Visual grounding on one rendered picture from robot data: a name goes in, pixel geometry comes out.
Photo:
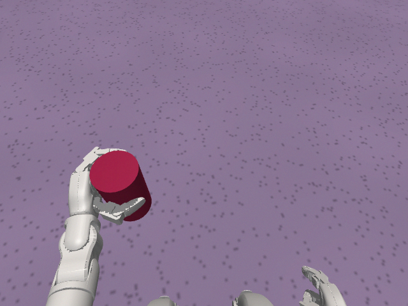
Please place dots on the right robot hand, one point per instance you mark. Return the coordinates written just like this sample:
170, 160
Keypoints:
329, 294

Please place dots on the left robot hand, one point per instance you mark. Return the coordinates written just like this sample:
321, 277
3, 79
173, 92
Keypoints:
83, 198

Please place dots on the can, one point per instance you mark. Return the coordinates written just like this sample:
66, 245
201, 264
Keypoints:
118, 178

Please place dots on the left robot arm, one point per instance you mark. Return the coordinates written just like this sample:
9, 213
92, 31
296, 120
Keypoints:
76, 279

